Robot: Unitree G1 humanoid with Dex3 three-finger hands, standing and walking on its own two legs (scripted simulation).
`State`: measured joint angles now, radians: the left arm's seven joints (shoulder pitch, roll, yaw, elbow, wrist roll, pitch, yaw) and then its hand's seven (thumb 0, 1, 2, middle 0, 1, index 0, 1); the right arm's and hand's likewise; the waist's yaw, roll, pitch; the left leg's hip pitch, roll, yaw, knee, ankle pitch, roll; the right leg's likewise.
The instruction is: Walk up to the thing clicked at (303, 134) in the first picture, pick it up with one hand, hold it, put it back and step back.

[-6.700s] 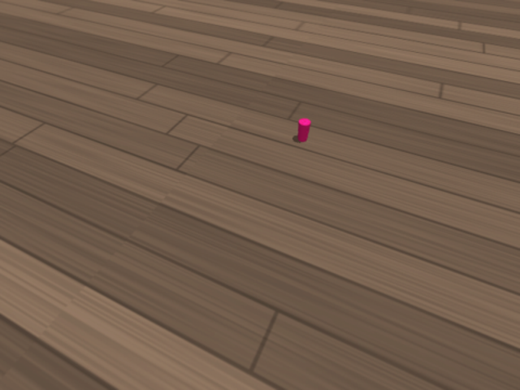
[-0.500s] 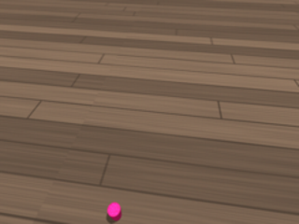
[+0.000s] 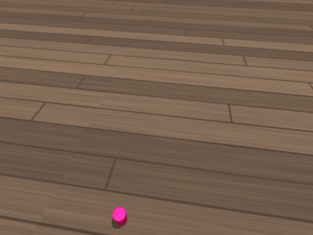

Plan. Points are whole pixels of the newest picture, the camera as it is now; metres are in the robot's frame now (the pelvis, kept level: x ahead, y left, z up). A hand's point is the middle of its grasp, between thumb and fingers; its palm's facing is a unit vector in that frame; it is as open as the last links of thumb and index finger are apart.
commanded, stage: stand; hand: left
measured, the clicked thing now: (120, 217) +0.37 +0.21 -0.72
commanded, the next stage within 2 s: go down in 1.72 s
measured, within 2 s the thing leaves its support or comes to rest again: neither
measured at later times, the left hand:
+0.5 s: hand out of the picture +0.08 +0.26 -0.16, palm faces -0.03 -0.94 -0.34, open 7.4 cm
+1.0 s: hand out of the picture +0.08 +0.26 -0.16, palm faces -0.02 -0.94 -0.35, open 7.4 cm
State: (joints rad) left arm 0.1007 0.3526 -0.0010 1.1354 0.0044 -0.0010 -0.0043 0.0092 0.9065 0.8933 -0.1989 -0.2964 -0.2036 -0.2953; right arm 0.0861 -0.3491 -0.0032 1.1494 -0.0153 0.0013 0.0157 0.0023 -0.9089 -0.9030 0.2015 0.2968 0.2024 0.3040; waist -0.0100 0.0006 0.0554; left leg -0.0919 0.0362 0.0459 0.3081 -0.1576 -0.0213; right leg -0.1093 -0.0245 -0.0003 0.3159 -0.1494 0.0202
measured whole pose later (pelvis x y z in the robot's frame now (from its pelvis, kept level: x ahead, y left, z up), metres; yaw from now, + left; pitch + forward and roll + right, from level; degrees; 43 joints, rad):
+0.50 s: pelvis +0.00 +0.00 +0.00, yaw +0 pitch -3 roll +0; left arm 0.11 0.36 -0.01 1.13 0.00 0.00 -0.01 0.01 0.91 0.89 -0.20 -0.30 -0.20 -0.30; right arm 0.12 -0.35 0.00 1.15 -0.02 0.00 0.01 0.00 -0.91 -0.90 0.20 0.30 0.20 0.30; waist -0.01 -0.01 0.05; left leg -0.11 0.03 0.04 0.33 -0.17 -0.02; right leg -0.12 -0.03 0.00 0.33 -0.16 0.02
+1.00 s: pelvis +0.01 +0.00 +0.00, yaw +1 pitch -2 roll +0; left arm 0.12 0.36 -0.01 1.12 0.01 0.00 0.00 0.01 0.91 0.89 -0.20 -0.30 -0.20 -0.30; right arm 0.11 -0.35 0.00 1.14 -0.02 0.00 0.01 0.00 -0.91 -0.90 0.20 0.30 0.20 0.30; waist 0.00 0.00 0.05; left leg -0.10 0.03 0.04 0.31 -0.18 -0.02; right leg -0.11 -0.03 -0.01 0.31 -0.17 0.02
